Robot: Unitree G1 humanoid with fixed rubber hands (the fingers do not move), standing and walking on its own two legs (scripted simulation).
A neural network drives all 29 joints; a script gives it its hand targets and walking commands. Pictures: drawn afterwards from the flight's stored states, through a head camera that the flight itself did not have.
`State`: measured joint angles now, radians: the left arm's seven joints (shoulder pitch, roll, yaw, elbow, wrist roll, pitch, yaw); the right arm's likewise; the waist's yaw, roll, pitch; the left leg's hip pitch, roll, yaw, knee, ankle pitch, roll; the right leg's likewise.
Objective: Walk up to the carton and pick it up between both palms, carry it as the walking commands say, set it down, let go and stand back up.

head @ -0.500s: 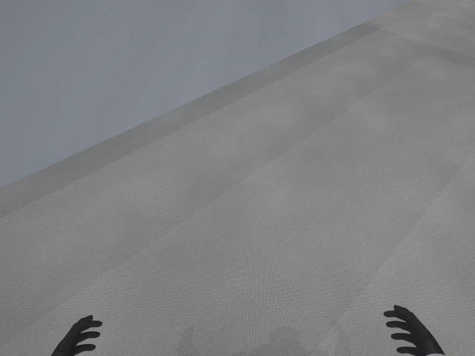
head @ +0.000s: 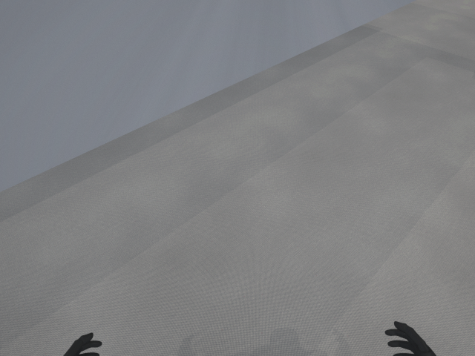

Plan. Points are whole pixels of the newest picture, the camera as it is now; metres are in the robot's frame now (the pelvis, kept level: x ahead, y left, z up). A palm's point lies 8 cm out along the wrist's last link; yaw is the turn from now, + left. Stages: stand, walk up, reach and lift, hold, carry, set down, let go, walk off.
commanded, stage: stand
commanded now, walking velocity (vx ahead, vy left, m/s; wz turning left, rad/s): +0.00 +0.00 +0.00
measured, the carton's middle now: out of the picture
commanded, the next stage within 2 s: walk up in 0.14 s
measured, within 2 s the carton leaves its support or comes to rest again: neither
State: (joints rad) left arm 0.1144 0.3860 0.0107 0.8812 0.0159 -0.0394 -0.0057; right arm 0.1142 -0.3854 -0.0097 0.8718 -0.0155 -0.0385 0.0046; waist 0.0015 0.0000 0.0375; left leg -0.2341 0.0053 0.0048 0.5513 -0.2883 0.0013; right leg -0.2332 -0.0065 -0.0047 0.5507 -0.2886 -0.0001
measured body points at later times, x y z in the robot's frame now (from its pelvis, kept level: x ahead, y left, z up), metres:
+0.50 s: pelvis -0.01 -0.02 +0.01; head +0.02 -0.04 +0.46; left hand +0.13 +0.26 -0.11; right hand +0.07 -0.33 -0.12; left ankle +0.01 +0.12 -0.73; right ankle -0.01 -0.13 -0.70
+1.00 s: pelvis +0.03 -0.11 +0.02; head +0.06 -0.12 +0.47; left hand +0.13 +0.16 -0.11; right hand +0.11 -0.42 -0.08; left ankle +0.10 +0.02 -0.68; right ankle +0.00 -0.15 -0.73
